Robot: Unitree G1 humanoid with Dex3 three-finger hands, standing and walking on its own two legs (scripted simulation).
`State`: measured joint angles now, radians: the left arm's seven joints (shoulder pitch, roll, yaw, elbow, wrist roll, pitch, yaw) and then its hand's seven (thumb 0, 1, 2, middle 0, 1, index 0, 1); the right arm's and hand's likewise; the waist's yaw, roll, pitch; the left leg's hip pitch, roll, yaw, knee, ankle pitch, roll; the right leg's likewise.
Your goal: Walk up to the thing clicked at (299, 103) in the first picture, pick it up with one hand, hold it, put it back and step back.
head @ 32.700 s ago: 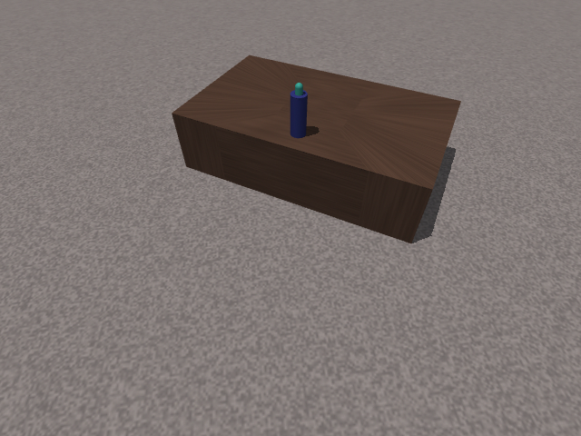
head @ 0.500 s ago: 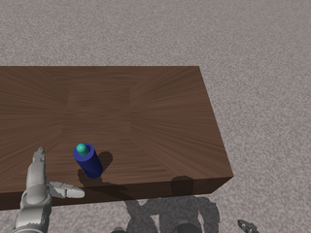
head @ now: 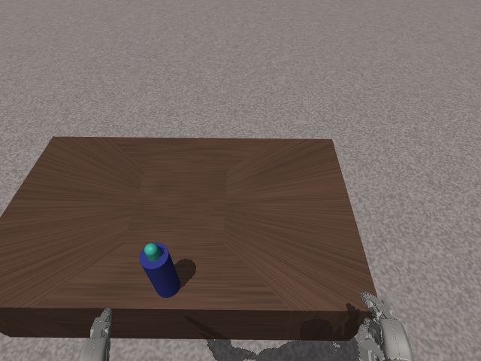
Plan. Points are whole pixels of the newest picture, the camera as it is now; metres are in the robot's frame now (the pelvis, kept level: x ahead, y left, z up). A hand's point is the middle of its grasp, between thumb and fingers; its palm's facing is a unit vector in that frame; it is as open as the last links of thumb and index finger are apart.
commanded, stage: home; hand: left
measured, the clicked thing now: (160, 268) +0.43 +0.23 -0.28
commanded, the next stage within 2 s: stand in 1.76 s
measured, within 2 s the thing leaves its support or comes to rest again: neither
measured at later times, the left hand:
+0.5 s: hand out of the picture +0.17 +0.18 -0.06, palm faces +0.10 -0.95 -0.29, open 17.3 cm
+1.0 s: hand out of the picture +0.17 +0.19 -0.06, palm faces +0.11 -0.95 -0.28, open 17.2 cm
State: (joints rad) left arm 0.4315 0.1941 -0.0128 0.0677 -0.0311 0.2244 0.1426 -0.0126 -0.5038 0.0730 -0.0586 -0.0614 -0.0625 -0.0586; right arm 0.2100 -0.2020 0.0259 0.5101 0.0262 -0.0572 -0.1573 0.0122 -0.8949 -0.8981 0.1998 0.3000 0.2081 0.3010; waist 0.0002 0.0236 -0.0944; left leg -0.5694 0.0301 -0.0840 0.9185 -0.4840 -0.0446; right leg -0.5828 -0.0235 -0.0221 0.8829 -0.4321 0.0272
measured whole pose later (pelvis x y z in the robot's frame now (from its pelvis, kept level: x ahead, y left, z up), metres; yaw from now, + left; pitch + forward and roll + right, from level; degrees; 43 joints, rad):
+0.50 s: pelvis -0.01 +0.00 -0.01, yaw -1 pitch +7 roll -1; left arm 0.45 0.19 -0.01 0.02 -0.02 0.25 0.15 -0.01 -0.51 0.07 -0.06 -0.07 -0.06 -0.06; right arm 0.28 -0.20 0.01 0.53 0.02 -0.12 -0.16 0.02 -0.90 -0.90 0.20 0.30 0.21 0.30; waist -0.02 0.03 -0.10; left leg -0.59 0.03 -0.07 0.96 -0.50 -0.04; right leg -0.61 -0.02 -0.01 0.92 -0.43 0.03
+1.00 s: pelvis -0.01 +0.01 -0.01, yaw -1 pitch +7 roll -2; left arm 0.46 0.19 0.00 -0.01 -0.01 0.27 0.14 -0.01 -0.50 0.08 -0.06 -0.07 -0.06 -0.06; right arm 0.27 -0.19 0.02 0.52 0.01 -0.14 -0.17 0.02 -0.90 -0.90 0.20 0.30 0.21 0.30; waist -0.02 0.03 -0.11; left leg -0.60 0.03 -0.07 0.98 -0.51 -0.03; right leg -0.61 -0.02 -0.01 0.92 -0.44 0.04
